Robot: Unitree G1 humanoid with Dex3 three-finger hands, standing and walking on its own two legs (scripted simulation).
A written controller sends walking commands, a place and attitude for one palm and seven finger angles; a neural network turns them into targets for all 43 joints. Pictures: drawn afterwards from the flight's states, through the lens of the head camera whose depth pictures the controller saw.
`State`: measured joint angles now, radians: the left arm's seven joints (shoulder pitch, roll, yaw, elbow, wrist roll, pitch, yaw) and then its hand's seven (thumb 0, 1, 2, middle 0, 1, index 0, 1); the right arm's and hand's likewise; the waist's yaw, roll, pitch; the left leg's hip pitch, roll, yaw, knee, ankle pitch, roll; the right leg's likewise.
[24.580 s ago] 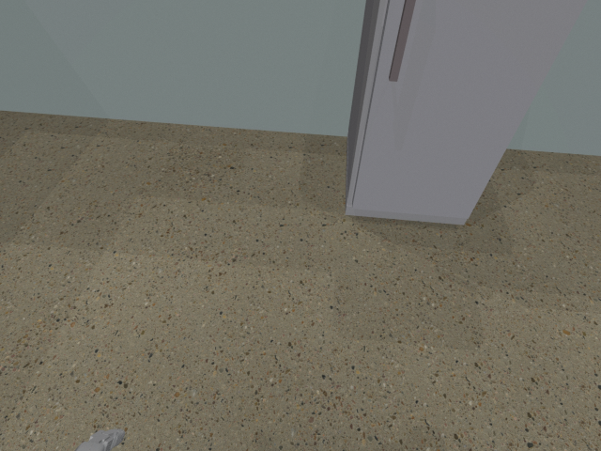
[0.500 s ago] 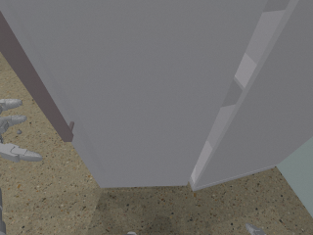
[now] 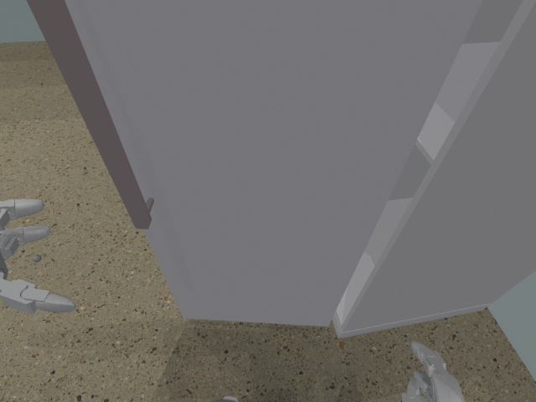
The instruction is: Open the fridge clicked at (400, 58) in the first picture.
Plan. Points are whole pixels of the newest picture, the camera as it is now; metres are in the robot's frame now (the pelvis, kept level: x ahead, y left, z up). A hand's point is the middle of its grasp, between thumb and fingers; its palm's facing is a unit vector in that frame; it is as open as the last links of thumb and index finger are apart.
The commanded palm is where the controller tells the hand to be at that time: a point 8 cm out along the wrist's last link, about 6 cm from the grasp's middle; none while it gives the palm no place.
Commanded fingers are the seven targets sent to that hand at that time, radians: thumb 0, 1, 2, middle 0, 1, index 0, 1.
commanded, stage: slip the hand off the handle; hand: left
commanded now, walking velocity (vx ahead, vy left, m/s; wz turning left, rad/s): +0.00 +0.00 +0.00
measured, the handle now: (110, 124) +0.43 +0.28 +0.19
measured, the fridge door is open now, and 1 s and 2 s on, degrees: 76 76 76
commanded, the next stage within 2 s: draw the hand back to the body in 0.02 s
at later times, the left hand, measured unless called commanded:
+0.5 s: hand (32, 256) +0.24 +0.31 +0.13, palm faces +0.06 -1.00 -0.05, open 14.6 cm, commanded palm +0.19 +0.35 +0.13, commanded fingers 0.00 -0.55 0.20 -0.25 -1.15 -0.25 -1.15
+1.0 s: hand (24, 263) +0.22 +0.29 +0.16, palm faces +0.47 -0.80 -0.38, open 12.2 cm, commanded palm +0.17 +0.33 +0.18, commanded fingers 0.00 0.32 0.62 -0.22 -0.64 -0.22 -0.64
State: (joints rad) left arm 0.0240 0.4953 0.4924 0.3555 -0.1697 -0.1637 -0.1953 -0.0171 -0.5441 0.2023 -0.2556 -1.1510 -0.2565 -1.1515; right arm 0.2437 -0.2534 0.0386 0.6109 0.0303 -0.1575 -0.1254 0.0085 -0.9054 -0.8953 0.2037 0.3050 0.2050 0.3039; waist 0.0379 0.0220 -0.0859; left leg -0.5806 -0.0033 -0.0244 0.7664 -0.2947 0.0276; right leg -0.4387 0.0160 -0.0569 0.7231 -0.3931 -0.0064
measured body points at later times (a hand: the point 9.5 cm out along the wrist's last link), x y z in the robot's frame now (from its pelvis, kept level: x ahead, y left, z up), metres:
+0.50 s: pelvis +0.01 +0.00 +0.01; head +0.01 -0.01 +0.46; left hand +0.23 +0.37 +0.14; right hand +0.18 -0.25 -0.05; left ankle +0.05 +0.10 -0.71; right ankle -0.02 -0.12 -0.71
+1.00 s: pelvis +0.01 +0.00 +0.03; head +0.00 -0.01 +0.48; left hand +0.19 +0.33 +0.18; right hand +0.20 -0.21 -0.06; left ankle +0.05 +0.10 -0.71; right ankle -0.02 -0.12 -0.71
